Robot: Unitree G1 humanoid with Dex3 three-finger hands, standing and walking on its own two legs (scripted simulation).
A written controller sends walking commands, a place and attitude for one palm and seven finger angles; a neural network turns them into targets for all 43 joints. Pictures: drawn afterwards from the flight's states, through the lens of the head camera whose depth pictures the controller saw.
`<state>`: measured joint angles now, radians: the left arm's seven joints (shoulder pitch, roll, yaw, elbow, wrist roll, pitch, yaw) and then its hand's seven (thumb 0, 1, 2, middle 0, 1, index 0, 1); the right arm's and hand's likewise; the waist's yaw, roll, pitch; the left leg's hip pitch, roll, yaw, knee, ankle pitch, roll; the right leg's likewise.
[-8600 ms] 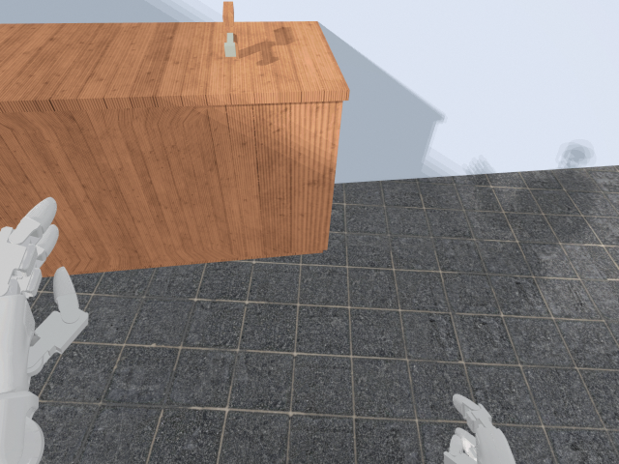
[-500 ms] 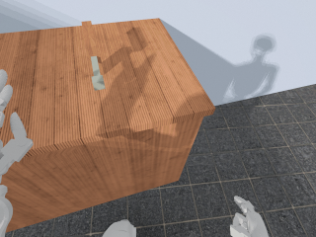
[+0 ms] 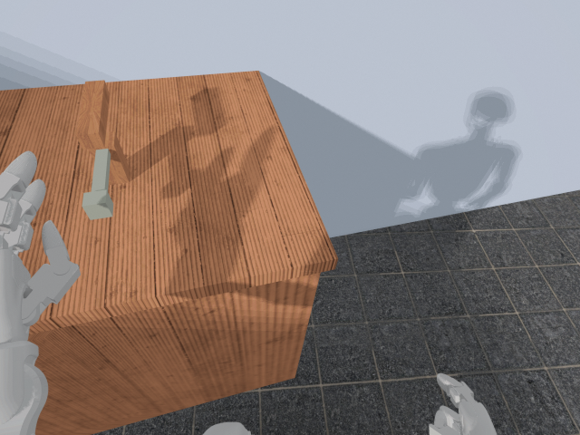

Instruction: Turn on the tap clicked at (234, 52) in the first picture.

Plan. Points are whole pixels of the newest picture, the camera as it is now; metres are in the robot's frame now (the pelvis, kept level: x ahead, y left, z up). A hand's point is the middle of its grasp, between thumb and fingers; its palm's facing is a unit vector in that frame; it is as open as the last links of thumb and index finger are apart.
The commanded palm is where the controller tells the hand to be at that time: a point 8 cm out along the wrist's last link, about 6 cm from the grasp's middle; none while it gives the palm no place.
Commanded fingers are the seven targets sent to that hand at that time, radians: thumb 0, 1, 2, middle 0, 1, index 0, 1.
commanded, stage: shuffle to correct the standing spot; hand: left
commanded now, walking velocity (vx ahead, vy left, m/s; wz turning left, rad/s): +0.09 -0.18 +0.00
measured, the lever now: (98, 204) +0.36 +0.29 +0.11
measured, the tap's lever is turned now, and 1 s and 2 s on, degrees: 0 0 0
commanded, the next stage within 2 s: come to a stop and stand still in 0.02 s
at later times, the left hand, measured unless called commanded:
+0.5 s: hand (188, 252) +0.26 +0.14 +0.17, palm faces +0.36 -0.83 -0.43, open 7.4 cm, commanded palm +0.20 +0.19 +0.20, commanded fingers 0.00 0.90 0.90 -0.20 -0.30 -0.20 -0.30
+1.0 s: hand (157, 278) +0.22 +0.15 +0.19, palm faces +0.40 -0.86 -0.32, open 7.4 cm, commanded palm +0.16 +0.20 +0.20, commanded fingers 0.00 0.90 0.90 -0.20 -0.30 -0.20 -0.30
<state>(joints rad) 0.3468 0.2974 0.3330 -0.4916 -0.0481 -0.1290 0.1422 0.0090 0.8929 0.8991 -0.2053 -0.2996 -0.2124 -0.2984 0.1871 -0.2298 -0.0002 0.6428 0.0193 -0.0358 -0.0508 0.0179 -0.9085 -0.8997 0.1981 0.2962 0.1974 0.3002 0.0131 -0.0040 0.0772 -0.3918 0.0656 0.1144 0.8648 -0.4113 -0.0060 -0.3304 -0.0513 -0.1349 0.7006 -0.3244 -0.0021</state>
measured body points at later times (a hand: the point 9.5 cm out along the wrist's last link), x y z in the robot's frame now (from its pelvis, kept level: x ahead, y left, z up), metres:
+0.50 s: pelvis +0.04 -0.09 +0.02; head +0.07 -0.11 +0.46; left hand +0.24 +0.18 +0.19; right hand +0.21 -0.32 -0.09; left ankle +0.02 +0.04 -0.67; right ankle +0.11 -0.20 -0.71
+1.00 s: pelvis +0.01 -0.08 +0.02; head +0.00 -0.08 +0.47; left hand +0.19 +0.20 +0.20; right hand +0.16 -0.29 -0.07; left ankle +0.03 +0.04 -0.71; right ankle +0.05 -0.19 -0.71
